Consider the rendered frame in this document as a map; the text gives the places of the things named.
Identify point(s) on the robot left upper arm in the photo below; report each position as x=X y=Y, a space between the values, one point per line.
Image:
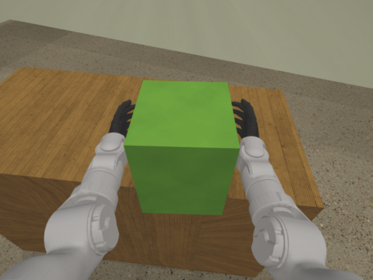
x=76 y=240

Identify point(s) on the left robot forearm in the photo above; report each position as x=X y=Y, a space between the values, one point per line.
x=102 y=179

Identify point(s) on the robot left hand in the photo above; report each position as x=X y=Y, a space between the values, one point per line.
x=119 y=124

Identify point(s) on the pedestal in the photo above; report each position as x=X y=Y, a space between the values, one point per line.
x=50 y=124

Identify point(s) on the robot right hand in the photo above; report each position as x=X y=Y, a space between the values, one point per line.
x=248 y=123

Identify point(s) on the carton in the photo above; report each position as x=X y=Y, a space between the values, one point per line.
x=182 y=147

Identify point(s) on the robot right upper arm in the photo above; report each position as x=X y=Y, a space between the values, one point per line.
x=293 y=249

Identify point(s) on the right robot forearm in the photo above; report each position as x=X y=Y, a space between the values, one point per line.
x=261 y=185

